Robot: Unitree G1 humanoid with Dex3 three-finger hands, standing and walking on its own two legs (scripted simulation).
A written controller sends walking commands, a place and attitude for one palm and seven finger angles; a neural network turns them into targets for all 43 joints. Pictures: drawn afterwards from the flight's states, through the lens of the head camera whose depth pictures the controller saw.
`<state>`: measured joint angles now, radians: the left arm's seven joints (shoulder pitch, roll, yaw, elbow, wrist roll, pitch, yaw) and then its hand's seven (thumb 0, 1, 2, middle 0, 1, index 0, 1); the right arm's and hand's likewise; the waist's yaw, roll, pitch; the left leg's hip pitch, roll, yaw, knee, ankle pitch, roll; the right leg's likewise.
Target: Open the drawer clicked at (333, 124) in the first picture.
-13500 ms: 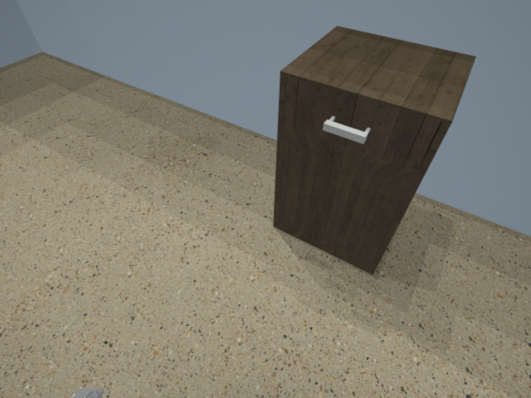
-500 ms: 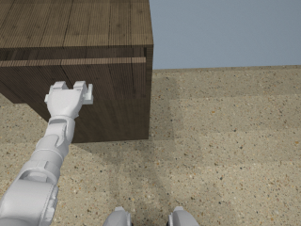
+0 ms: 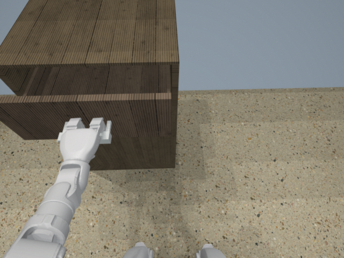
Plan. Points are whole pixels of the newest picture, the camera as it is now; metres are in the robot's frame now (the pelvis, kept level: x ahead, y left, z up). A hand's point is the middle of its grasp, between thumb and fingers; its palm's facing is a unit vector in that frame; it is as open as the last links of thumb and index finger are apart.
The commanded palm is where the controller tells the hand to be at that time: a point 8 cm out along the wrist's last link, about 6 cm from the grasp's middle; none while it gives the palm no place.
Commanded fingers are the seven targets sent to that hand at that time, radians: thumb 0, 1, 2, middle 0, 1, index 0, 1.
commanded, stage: pull the drawer open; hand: left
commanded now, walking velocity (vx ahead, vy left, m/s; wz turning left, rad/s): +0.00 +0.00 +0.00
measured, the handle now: (86, 131) +0.43 +0.24 -0.02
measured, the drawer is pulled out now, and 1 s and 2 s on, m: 0.12 0.23 0.30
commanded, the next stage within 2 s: open the thumb to release the handle in 1.88 s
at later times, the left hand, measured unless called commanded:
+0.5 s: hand (85, 172) +0.33 +0.22 -0.04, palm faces -0.01 -0.04 -1.00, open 5.6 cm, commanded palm +0.29 +0.23 +0.01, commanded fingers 0.00 0.90 0.90 -0.40 -1.35 -0.40 -1.35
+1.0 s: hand (81, 194) +0.27 +0.22 -0.04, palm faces -0.02 -0.06 -1.00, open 5.6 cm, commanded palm +0.24 +0.23 +0.01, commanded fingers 0.00 0.90 0.90 -0.40 -1.35 -0.40 -1.35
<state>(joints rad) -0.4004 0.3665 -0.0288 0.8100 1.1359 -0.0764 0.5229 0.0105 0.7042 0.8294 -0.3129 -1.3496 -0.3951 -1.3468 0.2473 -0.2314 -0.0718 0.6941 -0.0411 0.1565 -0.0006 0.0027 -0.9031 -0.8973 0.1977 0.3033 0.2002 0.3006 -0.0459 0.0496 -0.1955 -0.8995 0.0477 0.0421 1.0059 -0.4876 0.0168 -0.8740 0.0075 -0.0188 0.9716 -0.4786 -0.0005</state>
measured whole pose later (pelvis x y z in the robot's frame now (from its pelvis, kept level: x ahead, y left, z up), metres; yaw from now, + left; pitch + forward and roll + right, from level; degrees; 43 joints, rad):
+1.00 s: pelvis +0.00 -0.01 +0.00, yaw +0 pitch +18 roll +0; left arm 0.09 0.33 -0.05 0.37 1.13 -0.04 0.55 0.02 0.70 0.82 -0.29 -1.35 -0.42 -1.35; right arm 0.17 -0.23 -0.05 0.63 -0.04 0.10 -0.01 0.01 -0.90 -0.90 0.20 0.30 0.20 0.30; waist -0.01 0.03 -0.18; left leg -0.81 0.05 0.05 1.00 -0.50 0.00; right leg -0.80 0.01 -0.01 0.99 -0.50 -0.01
